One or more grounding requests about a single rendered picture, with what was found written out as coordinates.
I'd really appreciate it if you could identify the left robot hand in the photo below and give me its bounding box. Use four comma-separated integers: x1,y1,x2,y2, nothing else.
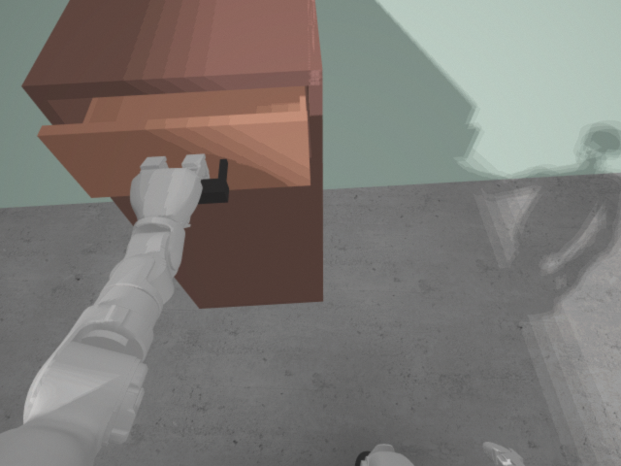
130,153,210,228

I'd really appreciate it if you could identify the handle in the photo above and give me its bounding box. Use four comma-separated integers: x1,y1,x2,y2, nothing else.
198,159,229,204

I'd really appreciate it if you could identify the drawer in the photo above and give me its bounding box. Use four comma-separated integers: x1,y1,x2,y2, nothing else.
37,86,311,198

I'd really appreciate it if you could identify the left robot forearm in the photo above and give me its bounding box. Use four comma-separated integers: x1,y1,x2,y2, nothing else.
23,216,185,424

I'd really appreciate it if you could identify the right robot hand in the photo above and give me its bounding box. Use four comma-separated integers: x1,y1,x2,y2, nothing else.
483,442,525,466

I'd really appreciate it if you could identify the robot right shin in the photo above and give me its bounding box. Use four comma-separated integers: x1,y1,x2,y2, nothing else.
368,444,395,457

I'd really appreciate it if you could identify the robot left upper arm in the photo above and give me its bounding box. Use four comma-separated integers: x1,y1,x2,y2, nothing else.
0,341,148,466

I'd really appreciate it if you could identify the cabinet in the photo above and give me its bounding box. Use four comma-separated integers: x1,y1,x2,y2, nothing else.
22,0,323,309

